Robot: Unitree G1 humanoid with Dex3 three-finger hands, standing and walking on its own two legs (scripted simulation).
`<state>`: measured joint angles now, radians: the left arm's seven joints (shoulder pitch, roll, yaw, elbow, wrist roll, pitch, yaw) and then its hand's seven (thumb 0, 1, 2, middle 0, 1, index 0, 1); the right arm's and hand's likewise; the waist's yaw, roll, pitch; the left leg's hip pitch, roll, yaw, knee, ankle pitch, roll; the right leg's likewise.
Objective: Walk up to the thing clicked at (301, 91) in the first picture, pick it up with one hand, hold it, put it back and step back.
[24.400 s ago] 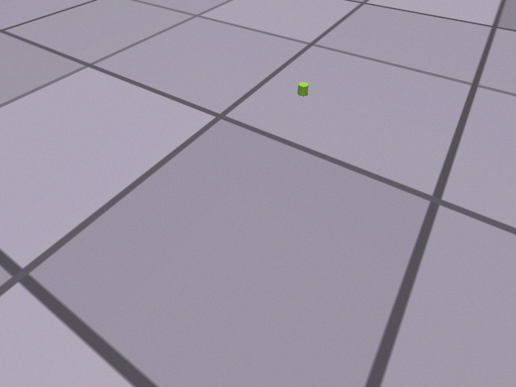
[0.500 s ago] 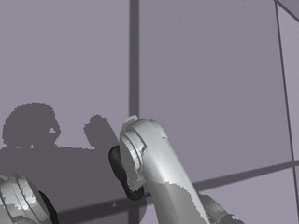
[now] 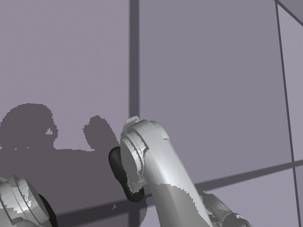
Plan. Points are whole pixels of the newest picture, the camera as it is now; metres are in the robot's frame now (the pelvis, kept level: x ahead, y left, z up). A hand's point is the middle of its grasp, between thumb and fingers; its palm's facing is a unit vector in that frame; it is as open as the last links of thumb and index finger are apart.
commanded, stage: rest palm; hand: left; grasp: from above
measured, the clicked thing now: out of the picture +0.50 +0.38 -0.27
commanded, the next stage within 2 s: close in 1.28 s
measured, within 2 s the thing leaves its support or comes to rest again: neither
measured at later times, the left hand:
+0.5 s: hand out of the picture +0.48 +0.37 -0.24, palm faces -0.42 -0.16 -0.89, open 13.5 cm
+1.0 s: hand out of the picture +0.48 +0.38 -0.24, palm faces -0.44 -0.16 -0.88, open 13.6 cm
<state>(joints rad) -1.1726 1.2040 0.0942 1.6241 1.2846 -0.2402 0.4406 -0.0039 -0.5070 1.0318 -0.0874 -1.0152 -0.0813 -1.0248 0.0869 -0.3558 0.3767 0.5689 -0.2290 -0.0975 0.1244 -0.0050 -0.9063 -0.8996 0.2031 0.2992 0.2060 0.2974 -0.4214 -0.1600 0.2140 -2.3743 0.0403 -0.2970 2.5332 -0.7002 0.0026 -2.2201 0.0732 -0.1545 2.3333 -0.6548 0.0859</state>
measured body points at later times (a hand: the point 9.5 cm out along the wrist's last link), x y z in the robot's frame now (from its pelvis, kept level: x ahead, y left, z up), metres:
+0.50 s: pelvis +0.00 +0.00 +0.00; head +0.29 +0.15 +0.31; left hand +0.49 +0.38 -0.19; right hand +0.06 -0.25 -0.05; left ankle +0.06 +0.13 -0.28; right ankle +0.12 -0.13 -0.27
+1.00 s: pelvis +0.00 +0.00 +0.00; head +0.30 +0.14 +0.30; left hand +0.50 +0.38 -0.19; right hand +0.05 -0.25 -0.05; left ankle +0.06 +0.13 -0.28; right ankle +0.12 -0.13 -0.28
